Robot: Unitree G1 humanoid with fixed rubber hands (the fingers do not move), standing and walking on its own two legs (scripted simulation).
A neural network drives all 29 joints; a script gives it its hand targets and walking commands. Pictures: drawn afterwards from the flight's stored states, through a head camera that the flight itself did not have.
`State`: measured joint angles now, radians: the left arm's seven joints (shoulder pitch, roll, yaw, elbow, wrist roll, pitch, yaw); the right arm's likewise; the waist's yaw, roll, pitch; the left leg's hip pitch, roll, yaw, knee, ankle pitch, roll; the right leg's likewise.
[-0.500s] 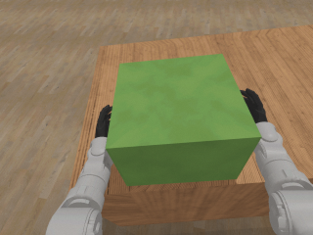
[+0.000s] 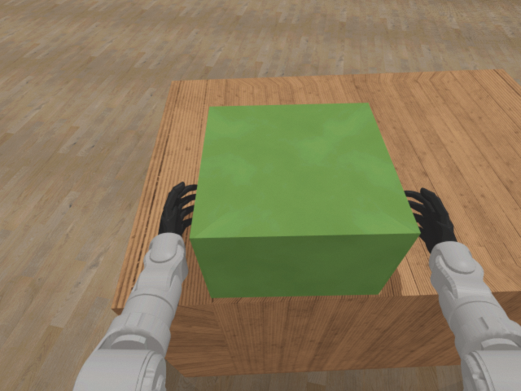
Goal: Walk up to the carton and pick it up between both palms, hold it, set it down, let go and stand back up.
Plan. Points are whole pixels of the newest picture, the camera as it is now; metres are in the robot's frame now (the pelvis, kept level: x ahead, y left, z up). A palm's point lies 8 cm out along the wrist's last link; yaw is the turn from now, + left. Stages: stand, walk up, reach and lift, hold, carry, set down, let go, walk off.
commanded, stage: set down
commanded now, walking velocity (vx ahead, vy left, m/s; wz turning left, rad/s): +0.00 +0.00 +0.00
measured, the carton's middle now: (291, 198) +0.47 -0.02 +0.00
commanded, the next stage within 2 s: none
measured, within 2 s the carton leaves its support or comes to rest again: neither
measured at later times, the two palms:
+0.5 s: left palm (147, 261) +0.32 +0.21 +0.04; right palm (484, 281) +0.29 -0.28 +0.04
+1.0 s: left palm (133, 307) +0.25 +0.22 +0.01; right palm (495, 337) +0.23 -0.29 +0.01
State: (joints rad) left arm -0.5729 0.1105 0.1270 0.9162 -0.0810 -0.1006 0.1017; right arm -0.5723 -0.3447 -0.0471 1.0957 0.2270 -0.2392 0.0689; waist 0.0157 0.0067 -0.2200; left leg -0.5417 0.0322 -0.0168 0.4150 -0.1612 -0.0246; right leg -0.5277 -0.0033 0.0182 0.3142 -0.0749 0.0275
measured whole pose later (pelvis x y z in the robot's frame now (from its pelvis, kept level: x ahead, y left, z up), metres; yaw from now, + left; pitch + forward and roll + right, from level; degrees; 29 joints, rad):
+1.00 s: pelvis -0.02 -0.01 +0.00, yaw +0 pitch +3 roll +0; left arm -0.09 0.24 0.03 0.55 -0.22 0.00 0.09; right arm -0.02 -0.38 -0.04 0.63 0.28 -0.09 0.11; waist 0.00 -0.01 -0.13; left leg -0.32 0.03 -0.02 0.45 -0.19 -0.03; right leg -0.34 0.00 0.02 0.43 -0.15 0.01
